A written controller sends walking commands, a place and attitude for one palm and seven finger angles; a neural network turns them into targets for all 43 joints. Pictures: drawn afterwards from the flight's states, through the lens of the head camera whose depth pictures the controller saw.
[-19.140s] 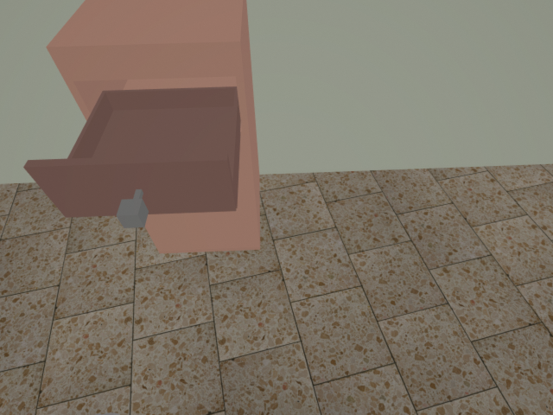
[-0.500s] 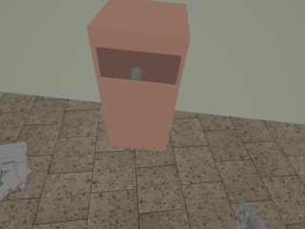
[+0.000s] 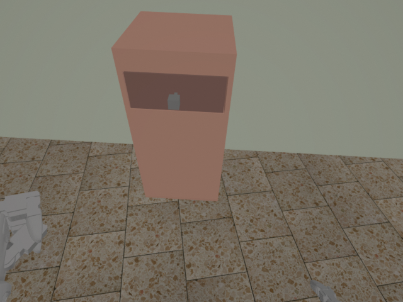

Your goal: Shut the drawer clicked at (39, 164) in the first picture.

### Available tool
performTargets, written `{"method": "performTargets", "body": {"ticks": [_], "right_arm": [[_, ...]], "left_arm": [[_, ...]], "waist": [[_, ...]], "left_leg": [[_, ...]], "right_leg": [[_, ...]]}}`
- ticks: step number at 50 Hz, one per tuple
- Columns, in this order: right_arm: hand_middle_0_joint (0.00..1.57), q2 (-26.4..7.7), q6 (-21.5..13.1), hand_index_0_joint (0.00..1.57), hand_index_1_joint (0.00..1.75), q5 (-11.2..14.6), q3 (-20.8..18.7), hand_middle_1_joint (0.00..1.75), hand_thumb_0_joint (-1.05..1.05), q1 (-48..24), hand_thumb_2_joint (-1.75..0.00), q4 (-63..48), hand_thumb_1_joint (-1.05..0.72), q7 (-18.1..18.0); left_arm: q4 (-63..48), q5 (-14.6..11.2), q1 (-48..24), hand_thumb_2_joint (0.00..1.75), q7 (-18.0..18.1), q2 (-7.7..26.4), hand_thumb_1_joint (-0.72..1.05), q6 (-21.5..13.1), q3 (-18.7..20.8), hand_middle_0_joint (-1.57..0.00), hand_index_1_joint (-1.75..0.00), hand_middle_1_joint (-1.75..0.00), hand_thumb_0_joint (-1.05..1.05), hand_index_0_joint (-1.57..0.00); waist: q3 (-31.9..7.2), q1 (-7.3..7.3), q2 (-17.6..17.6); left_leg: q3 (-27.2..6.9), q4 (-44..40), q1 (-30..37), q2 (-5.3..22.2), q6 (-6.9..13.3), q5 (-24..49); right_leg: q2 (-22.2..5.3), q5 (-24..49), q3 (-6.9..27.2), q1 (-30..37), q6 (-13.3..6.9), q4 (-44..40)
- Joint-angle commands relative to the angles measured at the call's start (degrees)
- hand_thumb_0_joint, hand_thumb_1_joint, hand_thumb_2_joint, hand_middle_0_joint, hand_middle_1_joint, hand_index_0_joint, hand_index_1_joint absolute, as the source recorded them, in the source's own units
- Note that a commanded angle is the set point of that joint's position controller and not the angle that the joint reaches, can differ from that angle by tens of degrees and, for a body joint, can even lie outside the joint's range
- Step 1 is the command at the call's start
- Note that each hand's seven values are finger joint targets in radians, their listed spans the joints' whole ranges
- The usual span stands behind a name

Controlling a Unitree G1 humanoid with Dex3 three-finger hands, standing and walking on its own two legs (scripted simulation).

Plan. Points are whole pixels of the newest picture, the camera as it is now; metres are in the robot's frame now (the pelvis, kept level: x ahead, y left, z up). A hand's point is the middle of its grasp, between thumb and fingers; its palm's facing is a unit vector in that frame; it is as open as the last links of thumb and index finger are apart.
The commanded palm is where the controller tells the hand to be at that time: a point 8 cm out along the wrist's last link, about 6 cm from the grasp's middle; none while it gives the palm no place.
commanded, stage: stop stepping back and stand still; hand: left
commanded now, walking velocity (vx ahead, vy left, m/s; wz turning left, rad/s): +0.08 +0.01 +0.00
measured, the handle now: (174, 99) +0.83 +0.16 -0.04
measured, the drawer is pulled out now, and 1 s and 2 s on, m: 0.00 0.00 0.00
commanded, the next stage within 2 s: let the arm hang, fingers relaxed in 0.10 s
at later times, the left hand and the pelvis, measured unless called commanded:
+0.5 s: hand out of the picture +0.09 +0.21 -0.17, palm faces +0.12 -0.97 -0.22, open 3.1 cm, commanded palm none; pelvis +0.01 +0.01 -0.01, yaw +3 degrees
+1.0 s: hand out of the picture -0.04 +0.20 -0.17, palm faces +0.06 -0.98 -0.21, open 7.0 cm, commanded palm none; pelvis -0.01 +0.03 +0.00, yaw +1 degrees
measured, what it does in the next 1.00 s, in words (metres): stands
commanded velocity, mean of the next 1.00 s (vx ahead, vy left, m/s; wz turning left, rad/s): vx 0.00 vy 0.00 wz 0.00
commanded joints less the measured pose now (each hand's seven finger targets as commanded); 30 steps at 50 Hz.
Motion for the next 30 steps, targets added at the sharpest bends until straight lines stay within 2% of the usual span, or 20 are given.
{"method": "performTargets", "body": {"ticks": [1,2,3,4,5,7,9,10,11,12,13,16,17,19,21,22,25,27,28,30], "right_arm": [[0.20,-5.73,-5.67,0.20,0.30,-0.29,-1.91,0.30,0.00,-9.15,-0.90,-10.24,-0.90,-1.85],[0.20,-6.29,-5.79,0.20,0.30,-0.43,-1.94,0.30,0.00,-8.81,-0.90,-10.69,-0.90,-1.87],[0.20,-6.94,-5.83,0.20,0.30,-0.07,-2.21,0.30,0.00,-8.36,-0.90,-11.36,-0.90,-1.88],[0.20,-6.09,-5.83,0.20,0.30,0.13,-1.85,0.30,0.00,-8.40,-0.90,-10.98,-0.90,-1.55],[0.20,-5.35,-5.86,0.20,0.30,-0.06,-1.50,0.30,0.00,-8.31,-0.90,-10.59,-0.90,-1.42],[0.20,-5.03,-5.89,0.20,0.30,0.06,-1.43,0.30,0.00,-7.68,-0.90,-10.74,-0.90,-0.97],[0.20,-4.85,-6.15,0.20,0.30,0.33,-1.82,0.30,0.00,-7.28,-0.90,-11.00,-0.90,-0.35],[0.20,-12.40,-6.04,0.20,0.30,0.14,-4.48,0.30,0.00,-8.59,-0.90,2.21,-0.90,4.39],[0.20,-6.18,-2.75,0.20,0.30,0.68,-4.05,0.30,0.00,-4.01,-0.90,0.49,-0.90,4.33],[0.20,-5.54,-2.09,0.20,0.30,0.63,-3.32,0.30,0.00,-3.53,-0.90,-0.23,-0.90,4.10],[0.20,-5.28,-1.71,0.20,0.30,-0.05,-3.38,0.30,0.00,-2.75,-0.90,1.17,-0.90,4.20],[0.20,-5.54,1.28,0.20,0.30,-0.89,-2.29,0.30,0.00,-3.82,-0.90,0.64,-0.90,4.23],[0.20,-5.88,1.88,0.20,0.30,-1.26,-2.26,0.30,0.00,-4.39,-0.90,1.06,-0.90,4.04],[0.20,-6.11,2.88,0.20,0.30,-1.69,-2.21,0.30,0.00,-4.67,-0.90,2.76,-0.90,3.83],[0.20,-5.74,3.20,0.20,0.30,-1.73,-1.72,0.30,0.00,-3.48,-0.90,5.78,-0.90,3.59],[0.20,-5.37,3.35,0.20,0.30,-1.59,-1.40,0.30,0.00,-3.40,-0.90,7.07,-0.90,3.43],[0.20,-3.77,3.88,0.20,0.30,-1.46,-1.26,0.30,0.00,-3.47,-0.90,10.14,-0.90,2.84],[0.20,-2.95,4.24,0.20,0.30,-1.35,-1.21,0.30,0.00,-2.93,-0.90,11.48,-0.90,2.71],[0.20,-3.01,4.35,0.20,0.30,-1.23,-1.39,0.30,0.00,-2.29,-0.90,12.15,-0.90,2.62],[0.20,-2.82,4.44,0.20,0.30,-1.11,-1.54,0.30,0.00,-0.76,-0.90,13.94,-0.90,2.52]], "left_arm": [[-16.60,0.53,-7.62,0.90,1.16,11.93,0.90,-5.77,6.41,-1.40,-1.60,-1.60,0.00,-1.40],[-17.78,0.64,-7.47,0.90,1.30,12.26,0.90,-6.21,7.50,-1.40,-1.60,-1.60,0.00,-1.40],[-19.16,0.75,-6.65,0.90,1.36,13.03,0.90,-6.53,8.37,-1.40,-1.60,-1.60,0.00,-1.40],[-17.36,0.55,-4.57,0.90,1.26,13.28,0.90,-6.73,9.71,-1.40,-1.60,-1.60,0.00,-1.40],[-15.72,0.84,-3.80,0.90,1.03,13.11,0.90,-6.59,10.17,-1.40,-1.60,-1.60,0.00,-1.40],[-14.26,0.94,-2.98,0.90,0.86,12.39,0.90,-6.55,10.63,-1.40,-1.60,-1.60,0.00,-1.40],[-13.03,0.34,-0.25,0.90,0.45,11.58,0.90,-6.95,10.13,-1.40,-1.60,-1.60,0.00,-1.40],[35.06,5.50,-5.92,0.90,-7.94,2.68,0.90,4.00,-12.15,-1.40,-1.60,-1.60,0.00,-1.40],[35.83,4.15,-6.19,0.90,-8.75,-0.09,0.90,8.48,-12.21,-1.36,-1.56,-1.56,0.00,-1.36],[35.48,4.03,-6.79,0.90,-9.00,-0.62,0.90,9.37,-12.67,-1.32,-1.51,-1.51,0.00,-1.32],[37.98,4.40,-9.21,0.90,-9.14,-1.44,0.90,9.11,-13.08,-1.28,-1.47,-1.47,0.00,-1.28],[46.26,4.15,-13.58,0.90,-8.95,0.54,0.90,9.43,-13.23,-1.16,-1.34,-1.34,0.00,-1.16],[49.62,4.11,-14.52,0.90,-8.72,0.63,0.90,9.62,-13.38,-1.12,-1.30,-1.30,0.00,-1.12],[55.98,3.84,-16.33,0.90,-8.26,0.95,0.90,10.23,-13.91,-1.04,-1.21,-1.21,0.00,-1.04],[62.03,3.46,-16.62,0.90,-7.85,0.56,0.90,10.38,-14.52,-0.96,-1.12,-1.12,0.00,-0.96],[64.91,3.17,-17.11,0.90,-7.67,0.24,0.90,10.40,-14.91,-0.92,-1.08,-1.08,0.00,-0.92],[72.51,2.87,-15.35,0.90,-7.44,-1.95,0.90,10.34,-14.87,-0.80,-0.95,-0.95,0.00,-0.80],[76.14,2.76,-15.44,0.90,-7.60,-1.75,0.90,10.37,-15.22,-0.72,-0.86,-0.86,0.00,-0.72],[77.56,2.88,-15.44,0.90,-7.66,-1.54,0.90,10.22,-15.28,-0.68,-0.82,-0.82,0.00,-0.68],[80.73,2.83,-15.75,0.90,-7.87,-1.71,0.90,10.06,-15.71,-0.60,-0.73,-0.73,0.00,-0.60]], "waist": [[5.12,-0.98,4.42],[5.24,-0.74,10.40],[3.90,-0.67,13.18],[3.38,-0.40,13.77],[3.79,-0.60,14.82],[4.17,-0.25,10.73],[1.34,-0.56,2.77],[-1.72,-1.96,-2.06],[-5.71,-1.73,-5.05],[-5.09,-2.05,-4.61],[-6.46,-1.80,-6.47],[-3.31,-0.68,-16.48],[-2.32,-0.37,-17.91],[0.09,-0.33,-12.13],[-0.23,-0.58,0.16],[0.69,-0.55,5.08],[2.16,0.12,11.65],[2.27,-0.05,14.32],[2.09,-0.02,11.19],[1.11,-0.50,7.98]], "left_leg": [[-3.72,-14.68,11.33,2.55,2.33,-0.28],[-9.92,-17.47,11.12,6.34,4.10,-0.57],[-15.88,-19.11,11.33,10.29,5.63,2.53],[-17.11,-21.69,7.16,11.63,5.78,-0.82],[-16.82,-23.89,2.78,11.46,5.48,-4.03],[-12.09,-21.30,-0.68,9.63,4.31,-0.56],[-5.79,-13.46,2.65,4.99,1.98,9.57],[-2.30,0.92,1.61,3.61,0.11,21.31],[-2.23,0.93,3.43,2.73,-1.04,17.83],[-2.39,0.86,3.57,2.47,-1.17,14.50],[-2.85,0.30,2.60,2.46,-0.75,15.99],[-3.30,-0.45,0.23,0.80,0.68,13.83],[-3.46,-1.01,0.78,0.61,0.94,14.52],[-3.99,-3.10,3.86,1.39,1.22,21.25],[-5.50,-6.32,7.64,3.30,1.87,27.73],[-6.67,-8.41,7.09,3.93,2.31,27.30],[-8.00,-12.72,5.33,4.44,2.39,17.07],[-7.83,-14.60,4.84,3.95,2.08,9.74],[-8.18,-14.46,5.68,4.03,2.04,9.47],[-8.36,-15.88,6.86,4.42,1.99,6.60]], "right_leg": [[-7.88,-8.41,8.64,-12.46,-1.93,-5.40],[-4.07,-6.04,6.49,-13.01,0.15,-0.76],[-1.68,-2.62,4.04,-12.74,1.83,3.97],[-0.53,-4.05,3.15,-9.43,2.74,5.06],[-0.46,-4.42,2.52,-5.59,2.29,5.79],[-0.95,-0.74,2.18,-0.35,2.11,0.94],[-2.99,8.93,5.89,0.84,1.62,-5.09],[-10.79,35.57,6.38,-3.33,0.33,3.37],[-11.28,41.78,8.31,-1.64,-0.90,2.76],[-11.41,38.61,7.28,-2.65,-1.20,2.46],[-10.77,36.81,6.33,-1.91,-1.25,4.10],[-9.77,32.16,4.72,-0.57,-1.69,2.72],[-9.71,32.29,4.80,-0.75,-1.81,2.20],[-8.84,28.09,4.18,-2.86,-1.30,2.36],[-6.81,19.54,3.37,-3.52,0.13,2.32],[-5.67,13.85,3.10,-3.13,0.55,1.31],[-4.78,4.37,3.02,-1.38,0.25,-3.32],[-4.91,2.71,3.29,-0.47,-0.38,-5.13],[-4.86,3.37,3.36,-0.43,-0.48,-5.99],[-5.08,2.24,3.11,-0.48,-0.67,-7.22]]}}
